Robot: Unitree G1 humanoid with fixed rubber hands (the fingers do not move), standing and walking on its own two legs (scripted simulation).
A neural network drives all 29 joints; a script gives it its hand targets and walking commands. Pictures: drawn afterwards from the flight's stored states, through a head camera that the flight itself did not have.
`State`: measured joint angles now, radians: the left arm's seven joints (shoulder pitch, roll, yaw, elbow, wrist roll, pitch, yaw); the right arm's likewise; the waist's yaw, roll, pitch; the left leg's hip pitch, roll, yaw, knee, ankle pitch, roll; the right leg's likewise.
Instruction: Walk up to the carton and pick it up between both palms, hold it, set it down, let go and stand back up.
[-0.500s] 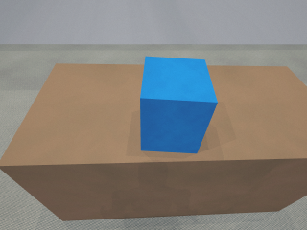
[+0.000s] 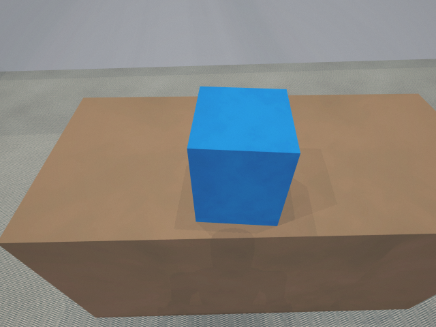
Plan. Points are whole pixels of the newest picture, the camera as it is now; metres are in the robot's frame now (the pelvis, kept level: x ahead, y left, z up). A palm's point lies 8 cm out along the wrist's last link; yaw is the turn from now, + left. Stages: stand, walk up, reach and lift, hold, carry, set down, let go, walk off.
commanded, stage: walk up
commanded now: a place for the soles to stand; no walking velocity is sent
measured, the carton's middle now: (239, 157) +0.49 -0.05 +0.03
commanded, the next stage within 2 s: reach and lift in 1.38 s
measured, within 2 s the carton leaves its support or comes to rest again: neither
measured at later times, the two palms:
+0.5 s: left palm out of the picture +0.04 +0.26 -0.13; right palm out of the picture +0.04 -0.26 -0.13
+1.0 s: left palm out of the picture -0.01 +0.26 -0.13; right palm out of the picture +0.05 -0.28 -0.13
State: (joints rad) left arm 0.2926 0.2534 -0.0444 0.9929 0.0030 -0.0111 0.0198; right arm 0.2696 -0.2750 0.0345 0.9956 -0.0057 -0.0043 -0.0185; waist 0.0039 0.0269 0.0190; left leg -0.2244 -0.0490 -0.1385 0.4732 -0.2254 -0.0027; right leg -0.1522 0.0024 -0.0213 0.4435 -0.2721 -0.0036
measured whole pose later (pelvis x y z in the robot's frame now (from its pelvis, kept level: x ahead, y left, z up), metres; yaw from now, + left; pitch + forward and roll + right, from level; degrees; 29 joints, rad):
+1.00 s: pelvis +0.00 -0.02 +0.00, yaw +4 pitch -2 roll -2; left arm 0.25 0.29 -0.03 1.08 0.00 0.04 0.03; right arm 0.26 -0.29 0.04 1.00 -0.01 -0.01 -0.05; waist 0.00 0.03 0.04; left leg -0.26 -0.04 -0.21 0.53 -0.24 -0.03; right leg -0.13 0.02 -0.10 0.45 -0.28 -0.03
